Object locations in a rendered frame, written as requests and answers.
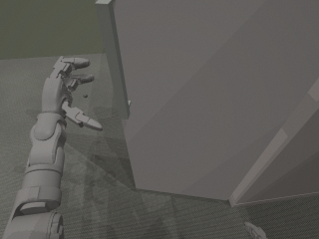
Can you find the fridge door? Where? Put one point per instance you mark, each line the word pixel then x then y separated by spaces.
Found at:
pixel 211 83

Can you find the left robot upper arm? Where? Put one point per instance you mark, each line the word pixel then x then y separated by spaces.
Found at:
pixel 48 225

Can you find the left robot forearm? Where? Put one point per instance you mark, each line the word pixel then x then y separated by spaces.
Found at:
pixel 40 191

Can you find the robot right hand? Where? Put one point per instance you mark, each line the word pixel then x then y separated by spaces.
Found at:
pixel 255 232

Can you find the handle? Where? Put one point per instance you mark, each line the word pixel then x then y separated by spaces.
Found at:
pixel 107 22

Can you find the robot left hand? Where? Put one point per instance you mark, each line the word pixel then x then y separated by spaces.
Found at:
pixel 57 90

